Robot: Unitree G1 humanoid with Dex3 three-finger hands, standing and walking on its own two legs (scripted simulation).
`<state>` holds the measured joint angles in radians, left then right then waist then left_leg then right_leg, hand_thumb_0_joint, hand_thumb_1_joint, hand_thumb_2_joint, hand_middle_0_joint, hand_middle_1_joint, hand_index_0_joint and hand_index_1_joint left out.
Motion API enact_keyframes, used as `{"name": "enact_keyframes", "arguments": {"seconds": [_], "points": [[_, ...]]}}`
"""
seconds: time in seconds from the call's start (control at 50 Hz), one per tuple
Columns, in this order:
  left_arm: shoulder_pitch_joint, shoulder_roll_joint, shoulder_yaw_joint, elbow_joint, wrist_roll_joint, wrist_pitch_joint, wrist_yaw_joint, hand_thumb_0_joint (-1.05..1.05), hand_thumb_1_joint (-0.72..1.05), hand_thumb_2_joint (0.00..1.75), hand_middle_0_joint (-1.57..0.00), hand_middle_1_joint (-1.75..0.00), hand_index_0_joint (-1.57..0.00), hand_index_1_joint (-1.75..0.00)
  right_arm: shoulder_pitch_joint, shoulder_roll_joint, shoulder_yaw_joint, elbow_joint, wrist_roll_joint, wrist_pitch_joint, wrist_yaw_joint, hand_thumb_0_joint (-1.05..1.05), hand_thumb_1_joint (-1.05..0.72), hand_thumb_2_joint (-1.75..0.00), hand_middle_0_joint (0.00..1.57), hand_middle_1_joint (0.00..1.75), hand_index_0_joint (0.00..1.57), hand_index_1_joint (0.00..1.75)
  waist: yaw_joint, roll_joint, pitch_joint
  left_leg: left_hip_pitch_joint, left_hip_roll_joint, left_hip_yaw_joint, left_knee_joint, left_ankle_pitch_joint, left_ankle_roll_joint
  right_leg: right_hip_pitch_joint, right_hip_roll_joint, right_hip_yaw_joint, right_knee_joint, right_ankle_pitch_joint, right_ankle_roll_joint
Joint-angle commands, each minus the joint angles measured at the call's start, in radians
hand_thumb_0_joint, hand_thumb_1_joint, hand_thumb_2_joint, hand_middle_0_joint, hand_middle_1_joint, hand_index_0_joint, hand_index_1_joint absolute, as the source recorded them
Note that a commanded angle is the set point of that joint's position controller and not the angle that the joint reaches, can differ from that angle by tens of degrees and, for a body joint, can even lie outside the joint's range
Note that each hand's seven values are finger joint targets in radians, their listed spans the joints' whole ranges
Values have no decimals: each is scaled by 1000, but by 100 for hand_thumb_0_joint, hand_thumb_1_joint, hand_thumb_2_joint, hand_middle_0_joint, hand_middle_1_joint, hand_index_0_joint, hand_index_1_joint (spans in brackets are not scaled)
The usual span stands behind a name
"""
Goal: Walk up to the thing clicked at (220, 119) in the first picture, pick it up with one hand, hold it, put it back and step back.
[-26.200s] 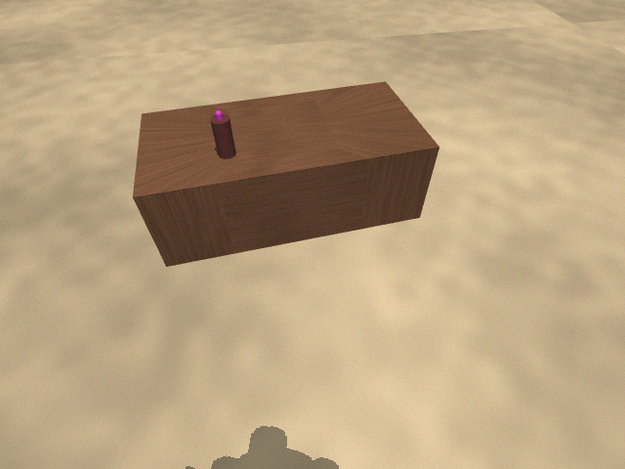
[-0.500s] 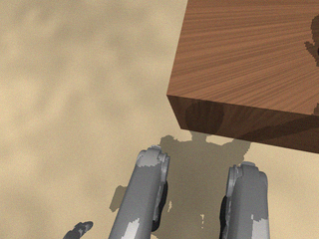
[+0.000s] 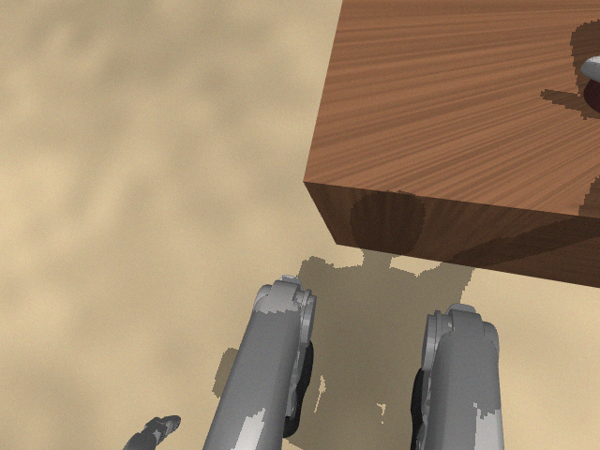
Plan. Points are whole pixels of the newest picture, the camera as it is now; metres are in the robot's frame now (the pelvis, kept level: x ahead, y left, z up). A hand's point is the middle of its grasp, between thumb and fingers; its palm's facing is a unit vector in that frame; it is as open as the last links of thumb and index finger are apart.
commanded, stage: withdraw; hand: right
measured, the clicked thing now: out of the picture +0.58 -0.27 +0.05
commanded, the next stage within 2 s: rise in 0.30 s
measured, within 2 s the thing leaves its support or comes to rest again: rests again in 0.34 s
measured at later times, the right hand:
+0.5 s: hand out of the picture +0.55 -0.33 +0.14, palm faces +0.32 +0.93 -0.19, open 16.6 cm
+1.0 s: hand out of the picture +0.45 -0.34 +0.21, palm faces +0.22 +0.93 -0.29, open 16.8 cm
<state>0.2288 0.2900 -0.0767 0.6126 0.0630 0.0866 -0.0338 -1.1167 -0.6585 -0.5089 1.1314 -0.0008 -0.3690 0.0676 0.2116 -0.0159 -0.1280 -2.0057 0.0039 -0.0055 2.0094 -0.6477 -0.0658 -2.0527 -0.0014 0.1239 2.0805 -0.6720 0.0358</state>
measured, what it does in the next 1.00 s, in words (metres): rises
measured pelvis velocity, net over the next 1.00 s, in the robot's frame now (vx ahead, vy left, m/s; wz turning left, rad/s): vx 0.05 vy -0.01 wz -0.03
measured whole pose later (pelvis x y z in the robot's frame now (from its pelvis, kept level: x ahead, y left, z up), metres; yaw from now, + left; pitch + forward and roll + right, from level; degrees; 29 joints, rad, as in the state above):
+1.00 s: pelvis +0.05 -0.01 +0.24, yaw -2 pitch +22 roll +6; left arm 0.34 0.28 -0.04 0.59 -0.03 0.08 0.03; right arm -0.52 -0.63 -0.38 0.92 -0.02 0.01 0.12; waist 0.14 -0.01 -0.13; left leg -1.03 -0.01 0.03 1.09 -0.45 -0.05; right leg -1.09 -0.07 0.09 1.21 -0.52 0.02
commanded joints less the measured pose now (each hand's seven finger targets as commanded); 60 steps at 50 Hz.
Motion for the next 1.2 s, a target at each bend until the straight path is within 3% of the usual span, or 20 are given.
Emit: {"name": "enact_keyframes", "arguments": {"seconds": [0.0,0.1,0.12,0.24,0.28,0.34,0.4,0.42,0.44,0.48,0.56,0.6,0.62,0.68,0.74,0.76,0.8,0.98,1.02,1.18], "points": [[214,224,84,-22,0,6,11,0,90,90,-21,-30,-21,-31,-384,-259,-23,-208,-8,-50,-4,0,16,-34,37,35,37,35,14,-240,-658,342,-6,89,-200,177,98,495,-17,-59,-274,166,-46],[206,242,97,-52,-10,15,23,0,88,91,-20,-30,-19,-31,-397,-410,-114,-314,-8,-27,-1,0,22,-22,25,22,24,22,-20,-297,-821,477,-7,78,-244,208,95,600,-17,-73,-311,206,-46],[217,232,99,-43,-12,17,27,0,88,91,-20,-30,-19,-31,-463,-405,-97,-411,-2,-25,3,0,23,-21,25,21,24,21,-17,-295,-858,512,-8,73,-265,224,93,625,-19,-77,-316,223,-47],[212,220,104,-27,-39,14,50,0,88,91,-20,-30,-19,-31,-400,-479,-137,-385,5,33,36,0,37,-6,10,5,9,5,-25,-267,-788,582,-15,61,-375,215,90,670,-27,-75,-403,218,-50],[206,228,113,-5,-43,5,52,0,87,91,-21,-30,-20,-31,-268,-420,-125,-241,11,57,60,0,39,-6,9,5,8,5,-18,-229,-686,564,-19,71,-402,204,90,672,-30,-68,-432,212,-50],[207,213,108,-15,-48,-11,48,0,87,90,-21,-30,-20,-31,-262,-363,-87,-289,32,59,99,0,38,-5,9,4,8,4,-11,-217,-670,595,-22,72,-446,235,92,722,-36,-62,-465,251,-54],[183,194,93,-32,-61,-28,39,0,86,90,-21,-30,-21,-31,-106,-264,-61,-206,66,73,133,0,39,-5,7,3,8,3,-16,-156,-563,602,-21,76,-470,253,92,696,-38,-54,-490,269,-58],[182,195,94,-30,-61,3,28,0,86,91,-21,-31,-20,-31,5,-468,-51,-79,-107,151,73,0,41,-9,5,6,6,6,-94,-195,-565,625,-33,69,-516,241,97,805,-37,-64,-568,291,-48],[192,186,96,-48,-61,20,18,0,86,91,-21,-31,-20,-31,-104,-408,-29,-205,-91,164,35,0,46,-8,5,6,6,6,-61,-216,-596,652,-32,70,-539,262,96,838,-43,-55,-583,303,-49],[196,198,112,-60,-59,38,4,0,87,91,-21,-30,-20,-31,-171,-379,7,-264,-110,182,12,0,46,-8,5,6,6,6,-60,-238,-648,698,-30,70,-572,267,95,926,-45,-42,-633,310,-44],[218,191,108,-55,-63,46,6,0,87,91,-20,-30,-19,-31,-265,-578,-52,-440,-151,194,-62,0,45,-8,5,6,6,6,-101,-330,-783,851,-28,52,-655,349,89,1126,-50,-56,-692,431,-35],[225,178,108,-48,-66,43,15,0,93,91,-21,-31,-20,-31,-190,-515,-29,-340,-153,208,-96,0,48,-2,9,3,7,3,-77,-256,-686,907,-34,55,-722,374,82,1131,-53,-66,-737,434,-42],[237,198,122,-27,-43,38,29,0,90,90,-20,-29,-20,-29,-135,-409,20,-244,-166,215,-96,0,51,-8,6,6,6,6,-20,-199,-513,875,-34,65,-740,345,89,1018,-43,-64,-748,374,-50],[220,181,99,-29,-44,21,48,0,90,90,-20,-29,-20,-29,-142,-517,-33,-329,-150,189,-80,0,33,-11,8,9,8,9,-70,-241,-561,965,-32,51,-811,350,89,1096,-44,-80,-808,372,-51],[217,167,99,-35,-49,7,56,0,90,90,-20,-29,-20,-29,63,-316,56,-116,-121,219,-28,0,43,-13,7,7,7,7,-31,-163,-437,997,-36,64,-874,370,85,1094,-45,-74,-859,379,-55],[216,176,100,-45,-56,-1,61,0,90,90,-20,-29,-20,-29,170,-301,42,-87,-101,231,-14,0,40,-15,7,8,7,8,-40,-134,-391,1000,-40,73,-897,367,85,1099,-46,-66,-885,381,-57],[213,181,95,-61,-65,-7,66,0,90,90,-20,-29,-20,-29,167,-356,27,-188,-80,238,6,0,37,-17,7,9,7,9,-70,-165,-437,1064,-39,69,-928,383,87,1151,-48,-66,-931,402,-56],[201,156,104,-87,-109,-53,91,0,90,90,-20,-29,-20,-29,435,-178,124,-458,12,413,54,0,52,-7,6,6,6,6,-105,-204,-432,1266,-44,90,-1087,478,94,1431,-53,-59,-1127,532,-40],[183,148,103,-99,-113,-65,98,0,90,90,-20,-29,-20,-29,485,-199,115,-587,10,454,35,0,55,-6,5,6,5,5,-144,-254,-394,1317,-38,88,-1118,467,98,1462,-50,-59,-1181,517,-33],[119,102,92,-153,-126,-139,135,0,90,90,-20,-29,-20,-29,803,49,269,-789,51,643,33,0,54,-6,6,6,6,6,-143,-175,-207,1409,-29,87,-1232,408,92,1519,-43,-66,-1294,417,-40]]}}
